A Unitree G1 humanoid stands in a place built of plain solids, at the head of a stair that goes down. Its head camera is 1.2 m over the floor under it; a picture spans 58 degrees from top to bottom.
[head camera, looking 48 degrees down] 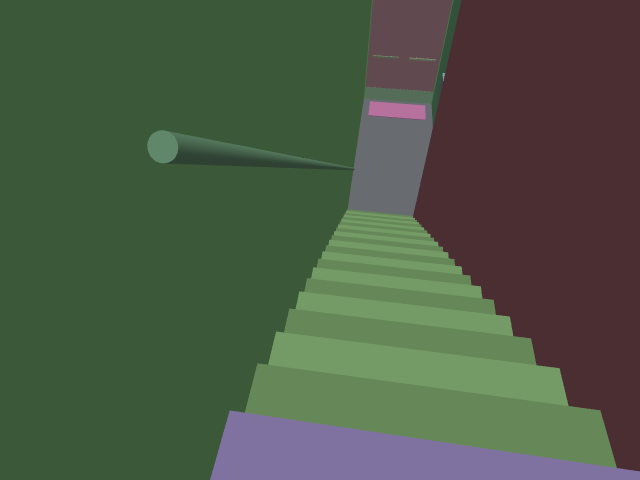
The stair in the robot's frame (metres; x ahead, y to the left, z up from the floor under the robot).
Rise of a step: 0.19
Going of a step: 0.24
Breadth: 1.12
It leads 8 degrees to the right of straight ahead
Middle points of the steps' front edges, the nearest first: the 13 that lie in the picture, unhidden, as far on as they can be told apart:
0.37 -0.31 0.00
0.60 -0.34 -0.19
0.84 -0.37 -0.38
1.07 -0.41 -0.57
1.30 -0.44 -0.75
1.54 -0.48 -0.94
1.77 -0.51 -1.13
2.00 -0.54 -1.32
2.24 -0.58 -1.51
2.47 -0.61 -1.70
2.70 -0.64 -1.89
2.94 -0.68 -2.07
3.17 -0.71 -2.26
